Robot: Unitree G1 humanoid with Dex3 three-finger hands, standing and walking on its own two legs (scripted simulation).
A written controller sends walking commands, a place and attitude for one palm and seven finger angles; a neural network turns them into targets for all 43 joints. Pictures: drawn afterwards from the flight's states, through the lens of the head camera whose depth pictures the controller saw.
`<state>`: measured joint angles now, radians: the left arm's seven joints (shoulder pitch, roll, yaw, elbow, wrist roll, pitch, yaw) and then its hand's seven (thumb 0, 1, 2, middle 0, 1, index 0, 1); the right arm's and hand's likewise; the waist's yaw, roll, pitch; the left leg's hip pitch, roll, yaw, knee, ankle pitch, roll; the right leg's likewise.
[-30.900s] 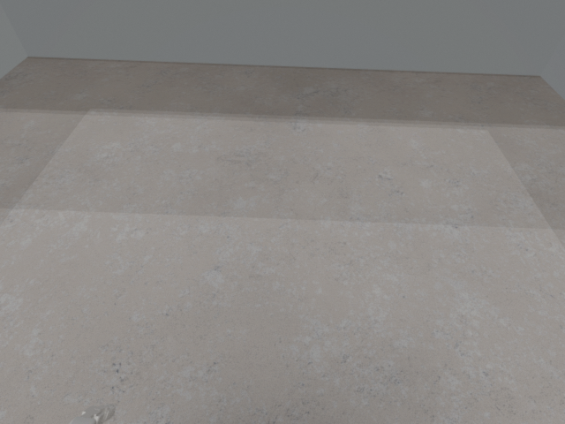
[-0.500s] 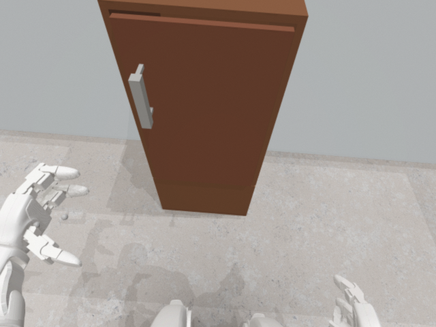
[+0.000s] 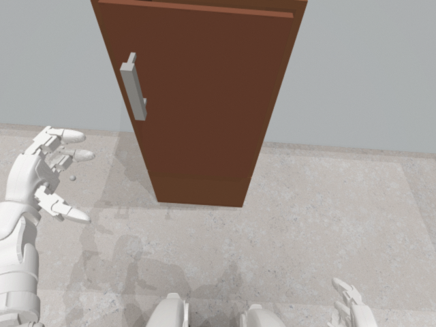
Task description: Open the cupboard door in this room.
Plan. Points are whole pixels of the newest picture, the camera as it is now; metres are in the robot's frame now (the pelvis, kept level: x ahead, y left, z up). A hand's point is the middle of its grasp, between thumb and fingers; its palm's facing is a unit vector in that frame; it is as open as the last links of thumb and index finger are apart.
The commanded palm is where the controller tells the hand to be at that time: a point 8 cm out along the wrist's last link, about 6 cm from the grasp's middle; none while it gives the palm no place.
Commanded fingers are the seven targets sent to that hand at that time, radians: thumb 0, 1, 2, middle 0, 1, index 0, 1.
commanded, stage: move the hooked fingers beside the handle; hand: left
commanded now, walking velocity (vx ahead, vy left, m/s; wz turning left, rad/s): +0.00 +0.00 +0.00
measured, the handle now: (136, 87) +0.60 +0.20 +0.04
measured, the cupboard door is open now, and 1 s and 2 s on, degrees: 0 0 0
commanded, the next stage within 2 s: none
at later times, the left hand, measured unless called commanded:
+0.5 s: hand (87, 141) +0.43 +0.26 +0.06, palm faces -0.04 -1.00 -0.04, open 14.0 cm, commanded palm +0.41 +0.31 +0.05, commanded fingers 0.00 -0.50 0.30 -0.30 -1.20 -0.30 -1.20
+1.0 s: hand (99, 109) +0.51 +0.26 +0.06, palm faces -0.03 -1.00 -0.03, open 14.0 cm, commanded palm +0.51 +0.30 +0.05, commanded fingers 0.00 -0.50 0.30 -0.30 -1.20 -0.30 -1.20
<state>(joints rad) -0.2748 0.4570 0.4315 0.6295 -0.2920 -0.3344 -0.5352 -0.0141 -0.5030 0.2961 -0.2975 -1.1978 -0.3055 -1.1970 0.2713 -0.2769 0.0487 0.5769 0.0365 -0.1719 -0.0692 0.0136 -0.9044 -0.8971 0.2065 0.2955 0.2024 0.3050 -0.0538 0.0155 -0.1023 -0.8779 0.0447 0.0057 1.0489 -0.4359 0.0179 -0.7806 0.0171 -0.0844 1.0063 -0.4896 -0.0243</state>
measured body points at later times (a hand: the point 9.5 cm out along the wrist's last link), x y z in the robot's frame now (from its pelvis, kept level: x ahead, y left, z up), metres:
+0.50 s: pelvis +0.00 +0.01 +0.00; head +0.11 +0.03 +0.43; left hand +0.43 +0.31 +0.06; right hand +0.08 -0.26 -0.10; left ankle +0.04 +0.11 -0.67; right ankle +0.00 -0.11 -0.67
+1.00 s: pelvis +0.00 +0.01 -0.02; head +0.15 +0.04 +0.40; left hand +0.51 +0.31 +0.06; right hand +0.00 -0.27 -0.12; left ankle +0.04 +0.11 -0.67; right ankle +0.00 -0.11 -0.67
